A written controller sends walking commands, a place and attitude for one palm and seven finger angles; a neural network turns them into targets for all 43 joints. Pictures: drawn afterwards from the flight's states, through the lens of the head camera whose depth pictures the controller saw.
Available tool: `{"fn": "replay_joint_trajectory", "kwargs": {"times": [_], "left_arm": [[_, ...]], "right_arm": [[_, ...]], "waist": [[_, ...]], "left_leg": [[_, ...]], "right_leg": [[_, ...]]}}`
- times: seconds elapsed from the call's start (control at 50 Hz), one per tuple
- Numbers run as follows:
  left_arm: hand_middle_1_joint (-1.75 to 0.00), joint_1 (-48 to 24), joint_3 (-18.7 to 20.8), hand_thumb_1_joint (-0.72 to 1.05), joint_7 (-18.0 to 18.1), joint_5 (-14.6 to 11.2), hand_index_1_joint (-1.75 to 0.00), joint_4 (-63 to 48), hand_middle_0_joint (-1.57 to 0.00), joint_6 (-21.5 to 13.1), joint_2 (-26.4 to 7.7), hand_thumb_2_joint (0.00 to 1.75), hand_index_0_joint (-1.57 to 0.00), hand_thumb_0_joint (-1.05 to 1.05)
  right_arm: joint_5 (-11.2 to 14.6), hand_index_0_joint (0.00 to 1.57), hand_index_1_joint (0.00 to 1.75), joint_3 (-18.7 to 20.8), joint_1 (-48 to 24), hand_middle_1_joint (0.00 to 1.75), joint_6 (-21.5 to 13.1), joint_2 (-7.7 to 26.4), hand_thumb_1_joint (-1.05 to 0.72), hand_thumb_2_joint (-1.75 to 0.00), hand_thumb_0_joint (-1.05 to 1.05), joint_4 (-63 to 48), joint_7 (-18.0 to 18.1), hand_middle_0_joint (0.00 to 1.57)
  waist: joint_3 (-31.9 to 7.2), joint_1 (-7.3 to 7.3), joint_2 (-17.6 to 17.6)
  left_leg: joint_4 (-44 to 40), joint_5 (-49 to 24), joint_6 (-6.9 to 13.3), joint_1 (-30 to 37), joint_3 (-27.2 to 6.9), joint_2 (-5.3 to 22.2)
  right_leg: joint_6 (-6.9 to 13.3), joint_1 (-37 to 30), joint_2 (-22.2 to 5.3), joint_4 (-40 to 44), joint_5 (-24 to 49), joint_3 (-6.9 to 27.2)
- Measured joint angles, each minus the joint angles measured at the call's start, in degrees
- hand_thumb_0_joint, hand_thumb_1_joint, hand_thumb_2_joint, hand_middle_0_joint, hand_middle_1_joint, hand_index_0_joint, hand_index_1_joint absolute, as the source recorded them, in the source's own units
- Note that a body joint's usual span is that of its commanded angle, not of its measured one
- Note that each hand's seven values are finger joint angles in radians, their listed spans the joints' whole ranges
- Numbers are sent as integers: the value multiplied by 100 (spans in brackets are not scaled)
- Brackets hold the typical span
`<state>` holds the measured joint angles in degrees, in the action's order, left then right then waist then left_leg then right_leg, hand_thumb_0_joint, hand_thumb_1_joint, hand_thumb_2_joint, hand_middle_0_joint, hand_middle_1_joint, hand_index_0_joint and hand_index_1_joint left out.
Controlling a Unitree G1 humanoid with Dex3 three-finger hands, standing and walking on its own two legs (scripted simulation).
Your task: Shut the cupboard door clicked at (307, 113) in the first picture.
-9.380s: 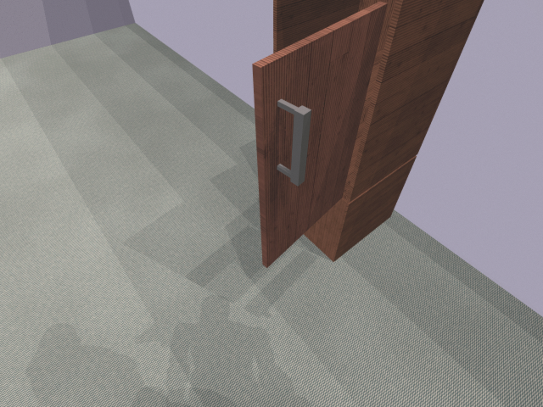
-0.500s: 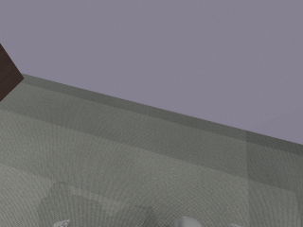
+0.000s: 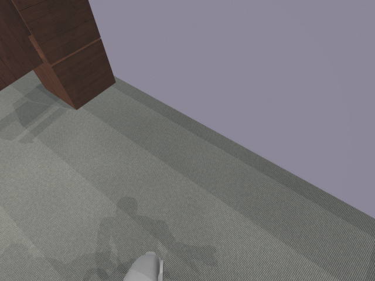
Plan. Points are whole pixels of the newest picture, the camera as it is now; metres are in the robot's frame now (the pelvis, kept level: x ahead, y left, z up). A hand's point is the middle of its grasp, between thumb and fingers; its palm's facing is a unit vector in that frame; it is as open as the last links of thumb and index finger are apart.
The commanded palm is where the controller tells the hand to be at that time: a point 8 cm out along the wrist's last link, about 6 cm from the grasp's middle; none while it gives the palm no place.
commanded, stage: walk to a spot facing it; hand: left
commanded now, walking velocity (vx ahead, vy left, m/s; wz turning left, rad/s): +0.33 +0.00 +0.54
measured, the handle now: out of the picture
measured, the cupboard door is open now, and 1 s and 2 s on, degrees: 98 98 98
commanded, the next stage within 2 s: turn to face it in 1.60 s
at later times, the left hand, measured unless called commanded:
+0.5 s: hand (93, 226) +0.26 +0.28 -0.16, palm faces +0.19 -0.97 -0.15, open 7.4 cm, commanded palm none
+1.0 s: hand (110, 178) +0.41 +0.27 -0.17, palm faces +0.33 -0.91 -0.23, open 7.1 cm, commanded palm none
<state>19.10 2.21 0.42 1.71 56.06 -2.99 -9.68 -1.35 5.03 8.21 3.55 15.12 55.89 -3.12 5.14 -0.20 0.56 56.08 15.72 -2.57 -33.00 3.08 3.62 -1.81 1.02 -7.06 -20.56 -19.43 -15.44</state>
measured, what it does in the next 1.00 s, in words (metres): walks ahead, turning left: left foot, then right foot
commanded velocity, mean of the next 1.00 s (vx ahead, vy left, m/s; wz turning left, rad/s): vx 0.37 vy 0.00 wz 0.25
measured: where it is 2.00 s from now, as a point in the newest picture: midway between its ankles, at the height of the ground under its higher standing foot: (157, 162)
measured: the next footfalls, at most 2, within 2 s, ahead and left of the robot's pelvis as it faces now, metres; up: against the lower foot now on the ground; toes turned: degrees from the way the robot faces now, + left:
left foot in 0.16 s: +0.17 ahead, +0.14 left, +0.00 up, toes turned +13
right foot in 0.72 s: +0.45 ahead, -0.01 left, +0.00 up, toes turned +6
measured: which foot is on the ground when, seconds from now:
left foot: up 0.00-0.14, down 0.16-0.74, up 0.76-1.00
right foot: down 0.00-0.16, up 0.18-0.70, down 0.72-1.00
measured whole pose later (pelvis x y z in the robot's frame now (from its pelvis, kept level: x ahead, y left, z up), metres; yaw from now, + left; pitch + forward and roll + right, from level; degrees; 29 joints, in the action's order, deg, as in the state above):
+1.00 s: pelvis +0.43 +0.08 +0.00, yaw +18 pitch +1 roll +0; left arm 14.9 3.6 1.3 1.0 60.0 -5.4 -10.6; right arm -1.1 3.7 14.8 -0.9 9.3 61.5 -0.6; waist 3.2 -1.8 0.0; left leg 56.9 13.2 -0.3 -33.0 2.2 5.6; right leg 2.3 5.7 -1.6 -21.5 -16.4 -12.7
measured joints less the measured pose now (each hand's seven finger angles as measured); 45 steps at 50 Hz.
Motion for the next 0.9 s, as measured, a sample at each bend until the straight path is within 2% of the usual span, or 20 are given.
{"fn": "replay_joint_trajectory", "kwargs": {"times": [0.06, 0.12, 0.14, 0.16, 0.18, 0.22, 0.24, 0.28, 0.38, 0.46, 0.56, 0.68, 0.72, 0.74, 0.8, 0.82, 0.86, 0.9], "left_arm": [[-30, 232, 20, 91, -5, 26, -30, 163, -20, 1, -48, 90, -20, 1], [-30, 462, 46, 91, -30, 29, -30, 328, -20, 32, -132, 90, -20, 1], [-30, 547, 52, 91, -45, 15, -30, 394, -20, 48, -151, 90, -20, 1], [-30, 631, 57, 91, -74, -7, -30, 449, -20, 84, -145, 90, -20, 1], [-30, 624, 57, 91, -111, -32, -30, 492, -20, 159, -157, 90, -20, 1], [-30, 438, 80, 91, -121, -55, -30, 507, -20, 321, -238, 90, -20, 1], [-30, 315, 107, 91, -105, -51, -30, 477, -20, 352, -279, 90, -20, 1], [-30, 22, 156, 91, -99, -8, -30, 365, -20, 344, -330, 90, -19, 2], [-30, -616, 143, 91, -142, 35, -30, -24, -20, 251, -241, 90, -19, 1], [-30, -922, 113, 91, -168, 29, -30, -164, -20, 259, -142, 90, -19, 1], [-30, -1209, 76, 91, -187, 6, -30, -182, -20, 283, -109, 90, -19, 1], [-30, -1493, 3, 91, -194, -19, -30, -198, -20, 239, -60, 90, -19, 1], [-30, -1547, -27, 91, -198, -22, -30, -237, -20, 145, -36, 90, -19, 1], [-30, -1583, -22, 91, -181, -12, -30, -238, -20, 61, 10, 90, -19, 1], [-30, -1507, -38, 91, -131, -31, -30, -251, -20, -130, 78, 90, -20, 1], [-30, -1412, -35, 91, -104, -45, -30, -218, -20, -156, 99, 90, -20, 1], [-30, -1177, -21, 91, -45, -62, -30, -88, -20, -164, 141, 90, -20, 1], [-30, -944, 138, 94, 72, -139, -30, 7, -20, -227, 127, 90, -20, -1]], "right_arm": [[0, 20, 30, -63, -299, 29, -41, -20, -91, -90, 1, -55, -24, 20], [-2, 20, 30, -135, -576, 29, -177, -58, -91, -90, 1, -194, -13, 20], [-12, 20, 30, -155, -634, 29, -255, -59, -91, -90, 1, -263, -3, 20], [-27, 20, 30, -171, -672, 29, -348, -36, -91, -90, 1, -351, 13, 20], [-32, 20, 30, -168, -696, 29, -456, -40, -91, -90, 1, -423, 52, 20], [15, 20, 30, -196, -662, 29, -585, -121, -91, -90, 0, -460, 137, 20], [26, 20, 30, -222, -585, 29, -611, -173, -91, -90, 0, -449, 171, 20], [32, 20, 30, -264, -384, 29, -638, -275, -91, -90, 0, -371, 234, 20], [68, 20, 30, -334, 191, 30, -709, -494, -91, -90, 0, -33, 305, 20], [91, 20, 30, -287, 711, 30, -725, -543, -93, -90, 0, 219, 338, 21], [71, 20, 30, -311, 1332, 30, -750, -640, -92, -90, 0, 514, 374, 20], [4, 20, 30, -335, 1917, 30, -745, -715, -91, -90, 0, 842, 424, 20], [16, 20, 30, -339, 2095, 30, -723, -737, -91, -90, 0, 962, 432, 20], [44, 20, 30, -331, 2102, 30, -688, -735, -91, -90, 0, 1048, 423, 20], [115, 20, 30, -310, 1956, 30, -588, -773, -91, -90, 1, 1151, 383, 20], [111, 20, 30, -287, 1865, 30, -557, -768, -91, -90, 1, 1146, 364, 20], [86, 20, 30, -241, 1622, 30, -502, -733, -91, -90, 1, 1055, 346, 20], [57, 20, 30, -206, 1362, 30, -479, -698, -91, -90, 1, 898, 330, 20]], "waist": [[87, 145, 67], [153, 255, 188], [146, 258, 212], [118, 232, 163], [118, 188, 128], [150, 217, 167], [122, 230, 195], [58, 249, 243], [-79, 204, 210], [-241, 45, 189], [-328, -184, 223], [-249, -461, 140], [-205, -499, 70], [-126, -471, -31], [42, -409, -92], [46, -368, -89], [21, -324, -94], [-37, -291, -99]], "left_leg": [[-751, 71, 105, 145, 207, 3], [-1530, 309, 316, 490, 477, -188], [-1845, 243, 401, 701, 580, -291], [-2056, -170, 580, 838, 592, -334], [-1855, -381, 715, 775, 558, -356], [-1613, -82, 822, 876, 527, -422], [-1688, 44, 822, 1005, 498, -457], [-2034, 47, 776, 1325, 428, -534], [-3057, -180, 830, 2174, 256, -689], [-3671, -219, 839, 2735, 145, -782], [-4071, -48, 777, 3254, 35, -839], [-3970, 535, 606, 3657, -73, -774], [-3555, 905, 524, 3657, -132, -694], [-2989, 1114, 502, 3495, -159, -589], [-71, 1196, 493, 2327, -262, -495], [589, 1025, 494, 1948, -250, -444], [1189, 620, 460, 1276, -217, -268], [1148, 307, 391, 720, -227, -86]], "right_leg": [[-142, -208, -100, -81, -232, -254], [-337, -343, -320, -448, -606, -449], [-372, -285, -444, -824, -774, -470], [-354, -69, -564, -1510, -898, -422], [-317, 318, -596, -2506, -999, -107], [-191, 1211, -421, -4358, -947, 733], [-151, 1612, -339, -4937, -792, 958], [-136, 2268, -286, -5361, -332, 1171], [-190, 3266, -254, -4757, 617, 1385], [-223, 3597, -211, -4076, 1187, 1435], [-152, 3501, -102, -3070, 1482, 1338], [153, 2840, 211, -1821, 1011, 1119], [294, 2410, 379, -1346, 978, 1012], [365, 2304, 468, -1371, 897, 940], [493, 2005, 488, -1560, 411, 745], [486, 1836, 494, -1447, 357, 703], [446, 1489, 516, -1096, 372, 613], [467, 1172, 541, -726, 394, 497]]}}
